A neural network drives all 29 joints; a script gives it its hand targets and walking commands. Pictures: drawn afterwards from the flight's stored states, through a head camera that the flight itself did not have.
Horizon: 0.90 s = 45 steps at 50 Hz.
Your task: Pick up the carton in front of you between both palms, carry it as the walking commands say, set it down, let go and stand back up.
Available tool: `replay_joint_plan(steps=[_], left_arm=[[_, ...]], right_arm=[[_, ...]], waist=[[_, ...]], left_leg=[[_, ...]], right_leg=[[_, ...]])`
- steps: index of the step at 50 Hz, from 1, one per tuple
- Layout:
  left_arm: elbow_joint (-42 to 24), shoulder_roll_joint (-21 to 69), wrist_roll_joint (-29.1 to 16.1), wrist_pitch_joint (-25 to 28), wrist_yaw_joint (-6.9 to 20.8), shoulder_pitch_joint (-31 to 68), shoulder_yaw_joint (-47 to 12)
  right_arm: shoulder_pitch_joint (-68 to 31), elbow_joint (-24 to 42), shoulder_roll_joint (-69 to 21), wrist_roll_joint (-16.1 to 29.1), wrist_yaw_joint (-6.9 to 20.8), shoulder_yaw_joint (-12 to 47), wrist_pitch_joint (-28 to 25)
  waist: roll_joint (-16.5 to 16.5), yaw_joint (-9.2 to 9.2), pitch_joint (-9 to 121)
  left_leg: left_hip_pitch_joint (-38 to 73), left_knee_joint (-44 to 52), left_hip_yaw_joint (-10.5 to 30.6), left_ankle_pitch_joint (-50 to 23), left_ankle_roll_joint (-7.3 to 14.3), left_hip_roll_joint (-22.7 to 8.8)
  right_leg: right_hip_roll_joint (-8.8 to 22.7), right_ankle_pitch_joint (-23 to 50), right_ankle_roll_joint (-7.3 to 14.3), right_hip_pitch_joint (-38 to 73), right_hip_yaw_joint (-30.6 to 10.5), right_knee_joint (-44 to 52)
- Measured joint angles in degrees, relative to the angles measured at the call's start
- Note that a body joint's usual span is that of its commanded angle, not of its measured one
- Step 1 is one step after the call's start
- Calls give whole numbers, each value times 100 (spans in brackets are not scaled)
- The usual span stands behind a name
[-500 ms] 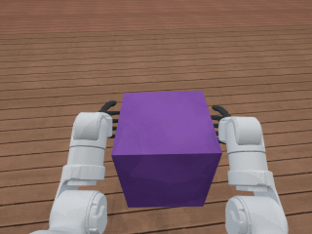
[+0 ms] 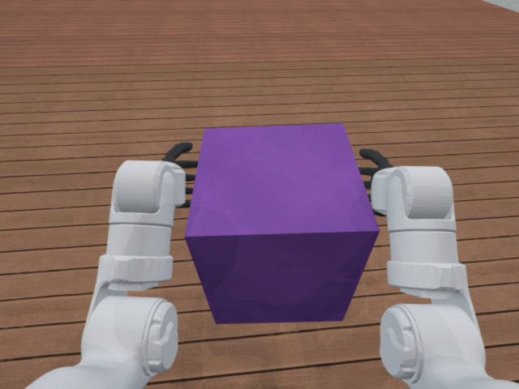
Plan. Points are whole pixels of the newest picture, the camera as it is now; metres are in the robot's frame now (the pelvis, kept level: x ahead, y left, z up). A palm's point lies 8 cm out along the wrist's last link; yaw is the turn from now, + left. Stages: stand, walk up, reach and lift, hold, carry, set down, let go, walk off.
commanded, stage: carry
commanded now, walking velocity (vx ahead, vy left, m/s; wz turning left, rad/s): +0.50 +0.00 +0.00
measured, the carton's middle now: (276, 228) +0.35 +0.00 +0.10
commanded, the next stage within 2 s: none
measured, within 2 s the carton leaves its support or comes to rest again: neither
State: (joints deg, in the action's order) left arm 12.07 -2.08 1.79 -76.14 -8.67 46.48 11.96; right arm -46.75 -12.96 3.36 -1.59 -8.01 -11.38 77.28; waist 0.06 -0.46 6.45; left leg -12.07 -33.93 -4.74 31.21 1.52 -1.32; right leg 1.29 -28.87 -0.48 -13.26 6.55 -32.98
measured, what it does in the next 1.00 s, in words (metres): climbs: right foot, then left foot 0.05 m higher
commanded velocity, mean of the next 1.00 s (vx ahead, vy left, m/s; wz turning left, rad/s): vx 0.50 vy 0.00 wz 0.00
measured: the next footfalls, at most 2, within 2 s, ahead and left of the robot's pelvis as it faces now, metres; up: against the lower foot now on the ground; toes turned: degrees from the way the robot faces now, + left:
right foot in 0.26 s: +0.18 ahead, -0.09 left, +0.02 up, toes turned -4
left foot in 0.62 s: +0.53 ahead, +0.03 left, +0.08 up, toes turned +5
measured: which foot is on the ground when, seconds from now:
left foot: down 0.00-0.28, up 0.30-0.60, down 0.62-1.00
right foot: down 0.00-0.12, up 0.14-0.24, down 0.26-0.64, up 0.66-1.00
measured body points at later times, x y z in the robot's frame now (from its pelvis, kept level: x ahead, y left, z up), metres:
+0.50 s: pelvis +0.23 -0.04 +0.03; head +0.29 -0.05 +0.48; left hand +0.61 +0.15 +0.19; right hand +0.65 -0.15 +0.19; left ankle +0.28 +0.08 -0.59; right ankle +0.14 -0.08 -0.70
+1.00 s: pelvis +0.59 -0.05 +0.08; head +0.63 -0.06 +0.53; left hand +1.01 +0.05 +0.26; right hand +0.97 -0.25 +0.26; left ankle +0.48 +0.03 -0.65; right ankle +0.74 -0.16 -0.61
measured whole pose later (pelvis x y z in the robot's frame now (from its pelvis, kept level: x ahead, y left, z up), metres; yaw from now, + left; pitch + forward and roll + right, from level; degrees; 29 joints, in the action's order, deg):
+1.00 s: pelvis +0.59 -0.05 +0.08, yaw -2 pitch +4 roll -1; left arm 2.3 0.2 7.4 -77.7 -5.4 52.5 19.7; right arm -54.8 -7.7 2.1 -0.6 -10.6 -14.9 76.5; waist 2.4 6.2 -1.9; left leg -7.1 -26.3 -6.6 30.9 3.6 -0.5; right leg 0.3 -17.5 3.4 -37.2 6.8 -38.2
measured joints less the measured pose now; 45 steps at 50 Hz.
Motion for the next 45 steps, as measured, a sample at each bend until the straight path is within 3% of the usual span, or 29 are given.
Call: replay_joint_plan(steps=[5, 9, 11, 12, 14, 17, 19, 23, 27, 30, 32, 34, 35, 37, 41, 45], left_arm=[[435, -111, 19, -97, 35, 276, 176], [665, -222, 33, -104, 138, 300, 334], [648, -218, 67, -107, 165, 406, 374], [619, -164, 103, -94, 165, 488, 377], [533, 61, 226, -12, 89, 654, 328], [1, 221, 271, -46, 7, 429, 306], [-337, 186, 152, -130, -44, 300, 286], [-736, 117, -24, -196, -127, 391, 377], [-720, 93, -37, -122, -111, 642, 568], [-493, 51, 25, -25, -12, 717, 669], [-414, -49, 8, -7, 174, 643, 728], [-368, -67, 58, 44, 255, 540, 721], [-377, -27, 117, 42, 274, 492, 713], [-469, 82, 242, -22, 292, 427, 711], [-768, 248, 452, -126, 315, 411, 788], [-1082, 293, 524, -137, 326, 462, 856]], right_arm=[[-381, -571, -74, -131, 2, -140, 27], [-291, -636, -234, -229, -17, -36, 46], [-209, -389, -186, -114, -61, 53, 111], [-191, -226, -110, -41, -81, 54, 162], [-144, 107, 109, 126, -96, -62, 214], [-204, 229, 110, 161, -101, -245, 142], [-352, 288, 24, 56, -102, -338, 175], [-659, 541, -115, -140, -98, -542, 237], [-907, 644, -252, -369, -82, -720, 204], [-921, 524, -324, -490, -70, -698, 111], [-837, 376, -414, -536, -60, -557, -12], [-674, 378, -435, -536, -67, -374, -78], [-572, 424, -411, -494, -77, -306, -67], [-396, 535, -330, -315, -112, -228, -24], [-326, 687, -189, 52, -234, -169, -18], [-514, 765, -166, 204, -348, -220, -76]], waist=[[-47, 19, 169], [174, 312, 73], [267, 473, -148], [324, 474, -287], [348, 333, -564], [149, -33, -745], [33, -217, -838], [-158, -508, -1036], [-175, -596, -1005], [-163, -420, -937], [-232, -143, -978], [-188, 198, -1034], [-120, 348, -1066], [10, 605, -1147], [144, 897, -1277], [151, 944, -1202]], left_leg=[[231, -179, -72, 464, -17, 52], [649, 244, 71, 507, -6, -13], [898, 503, 189, 477, -59, -100], [991, 487, 217, 501, -84, -177], [704, -625, 201, 399, -60, -355], [-498, -3307, 545, 84, 40, -20], [-1344, -4318, 447, -7, 144, 83], [-2698, -4379, 118, -39, 262, 87], [-3326, -2777, -185, -550, 270, 169], [-2881, -1098, -552, -1075, 371, 440], [-2370, -693, -716, -1557, 565, 562], [-2112, -808, -684, -1245, 701, 611], [-1938, -715, -631, -1105, 719, 624], [-1553, -361, -517, -1022, 644, 611], [-819, 321, -386, -919, 605, 497], [-192, 770, -303, -670, 491, 375]], right_leg=[[113, -289, -5, -120, -30, -826], [-85, -1140, 145, -866, -20, -2100], [-217, -1308, 290, -1269, 54, -2020], [-294, -979, 353, -1312, 137, -1580], [-404, 67, 466, -1063, 269, -1125], [-485, -158, 508, -659, 122, -822], [-486, -129, 489, -353, -7, -370], [-394, -42, 509, 334, -213, 489], [-310, -164, 484, 1003, -348, 1114], [-226, -308, 445, 1347, -284, 865], [-92, -7, 380, 1020, -260, -707], [-284, 229, 313, 128, -715, -3035], [-372, 284, 331, -334, -832, -3932], [-393, 387, 376, -1172, -873, -4823], [-172, 358, 369, -2401, -751, -4320], [54, 406, 267, -2951, -527, -2720]])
